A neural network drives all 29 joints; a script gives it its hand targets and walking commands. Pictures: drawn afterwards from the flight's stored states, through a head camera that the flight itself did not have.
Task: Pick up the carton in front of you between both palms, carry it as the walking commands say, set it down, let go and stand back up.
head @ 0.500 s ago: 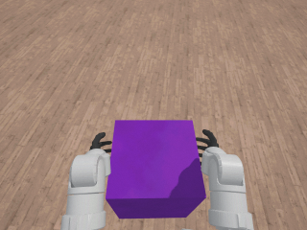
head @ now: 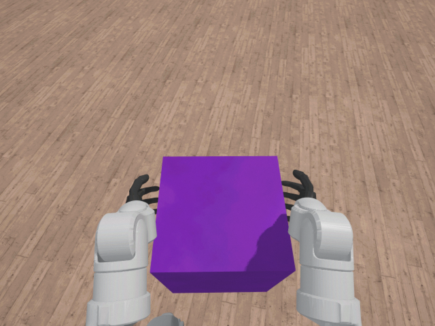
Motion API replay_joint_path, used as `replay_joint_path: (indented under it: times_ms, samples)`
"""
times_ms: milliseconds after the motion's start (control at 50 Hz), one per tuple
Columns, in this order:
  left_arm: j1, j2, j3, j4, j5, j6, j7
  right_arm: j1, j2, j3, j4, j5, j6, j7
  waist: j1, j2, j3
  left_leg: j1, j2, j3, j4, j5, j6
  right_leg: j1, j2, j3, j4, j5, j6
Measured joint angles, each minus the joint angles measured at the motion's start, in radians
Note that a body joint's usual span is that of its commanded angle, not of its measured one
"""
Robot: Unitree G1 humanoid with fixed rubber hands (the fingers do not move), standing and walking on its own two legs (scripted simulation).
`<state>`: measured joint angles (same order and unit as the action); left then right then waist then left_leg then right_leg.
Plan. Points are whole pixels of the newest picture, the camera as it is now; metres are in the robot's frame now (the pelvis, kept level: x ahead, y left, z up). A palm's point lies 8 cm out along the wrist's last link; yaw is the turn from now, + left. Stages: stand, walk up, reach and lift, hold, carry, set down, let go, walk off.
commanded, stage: carry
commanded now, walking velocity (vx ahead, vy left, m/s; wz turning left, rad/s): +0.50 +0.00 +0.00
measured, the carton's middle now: (220, 231) +0.31 +0.00 -0.04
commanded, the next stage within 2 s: none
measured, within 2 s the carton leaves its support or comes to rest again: neither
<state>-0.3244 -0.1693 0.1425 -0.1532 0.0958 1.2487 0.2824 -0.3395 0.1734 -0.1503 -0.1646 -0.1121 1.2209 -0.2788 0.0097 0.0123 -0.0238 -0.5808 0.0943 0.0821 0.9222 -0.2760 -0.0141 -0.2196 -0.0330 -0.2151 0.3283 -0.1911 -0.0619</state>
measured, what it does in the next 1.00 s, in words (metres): walks ahead: left foot, then right foot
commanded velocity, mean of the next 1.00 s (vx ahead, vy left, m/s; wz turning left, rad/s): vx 0.31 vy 0.00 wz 0.00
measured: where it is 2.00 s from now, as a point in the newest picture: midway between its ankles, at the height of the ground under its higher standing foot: (220, 224)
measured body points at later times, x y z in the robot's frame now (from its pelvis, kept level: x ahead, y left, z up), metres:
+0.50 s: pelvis +0.34 +0.04 +0.00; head +0.37 +0.05 +0.45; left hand +0.64 +0.17 +0.04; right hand +0.63 -0.12 +0.05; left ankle +0.31 +0.12 -0.75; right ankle +0.38 -0.11 -0.70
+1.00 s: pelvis +0.63 -0.02 +0.00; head +0.68 -0.03 +0.44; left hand +0.94 +0.12 +0.06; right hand +0.94 -0.17 +0.06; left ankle +0.71 +0.10 -0.73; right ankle +0.61 -0.10 -0.75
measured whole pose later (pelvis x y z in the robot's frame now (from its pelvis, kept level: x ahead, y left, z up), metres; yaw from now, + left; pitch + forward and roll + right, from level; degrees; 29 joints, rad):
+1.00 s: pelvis +0.63 -0.02 +0.00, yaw -1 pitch +4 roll +0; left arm -0.35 -0.18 0.15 -0.24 0.12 1.23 0.25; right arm -0.37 0.18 -0.15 -0.26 -0.12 1.21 -0.28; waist -0.01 0.04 0.05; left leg -0.47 0.06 0.11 0.54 -0.17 -0.03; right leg -0.22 -0.03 -0.21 0.37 -0.21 -0.04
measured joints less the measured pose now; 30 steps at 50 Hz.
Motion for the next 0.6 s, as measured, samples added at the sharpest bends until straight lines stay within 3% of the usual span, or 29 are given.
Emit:
replay_joint_path:
  times_ms: [80,200,220,240,280,320,360,480,600]
  samples:
    - [-0.011,-0.004,-0.001,-0.051,0.003,-0.002,-0.005,-0.007,0.003,0.006,-0.051,-0.008,-0.003,0.009,-0.004,0.003,0.004,-0.046,0.014,0.021,-0.216,0.127,-0.01,0.103,0.007,0.007,-0.053,-0.049,0.021]
    - [-0.016,-0.006,-0.011,-0.024,0.042,-0.003,-0.034,-0.005,0.002,-0.002,-0.037,-0.019,-0.004,0.019,-0.009,-0.012,-0.047,0.055,-0.031,0.105,-0.476,0.263,0.02,0.26,-0.013,0.017,-0.031,-0.203,0.082]
    - [-0.013,-0.004,-0.009,-0.014,0.046,-0.002,-0.036,-0.009,0.003,-0.004,-0.018,-0.021,-0.005,0.02,-0.006,-0.012,-0.057,0.099,-0.04,0.127,-0.51,0.253,0.026,0.267,-0.023,0.019,0.03,-0.251,0.092]
    - [-0.011,0.0,-0.002,0.001,0.049,-0.007,-0.038,-0.01,0.004,0.001,0.013,-0.022,-0.018,0.023,-0.012,-0.038,-0.064,0.109,-0.058,0.146,-0.482,0.233,0.057,0.243,-0.056,0.021,0.136,-0.297,0.096]
    - [0.0,0.001,0.018,0.027,0.048,-0.022,-0.033,-0.017,0.006,0.007,0.077,-0.029,-0.047,0.029,-0.019,-0.055,-0.06,0.114,-0.064,0.162,-0.413,0.163,0.097,0.112,-0.07,0.093,0.464,-0.276,0.091]
    - [0.015,0.005,0.021,0.042,0.04,-0.02,-0.025,-0.014,0.006,0.01,0.113,-0.025,-0.052,0.027,-0.017,-0.04,-0.044,0.156,-0.056,0.162,-0.433,0.137,0.096,-0.036,-0.039,0.143,0.718,-0.253,0.072]
    - [0.024,0.008,0.012,0.051,0.027,-0.012,-0.011,0.0,0.001,0.012,0.119,-0.018,-0.046,0.025,-0.015,-0.031,-0.026,0.212,-0.054,0.16,-0.487,0.128,0.091,-0.151,-0.032,0.146,0.787,-0.198,0.059]
    - [0.026,0.008,-0.015,0.012,0.009,-0.016,0.004,0.023,-0.006,0.013,0.048,0.007,-0.043,0.014,-0.015,-0.022,0.012,0.369,-0.058,0.141,-0.619,0.096,0.072,-0.346,-0.063,0.128,0.547,-0.09,0.075]
    - [0.02,0.006,-0.021,-0.085,0.012,-0.013,0.002,0.006,-0.001,0.021,-0.035,0.002,-0.041,0.024,-0.006,-0.024,-0.002,0.526,-0.059,0.132,-0.667,-0.002,0.025,-0.371,-0.064,0.084,0.257,0.093,0.073]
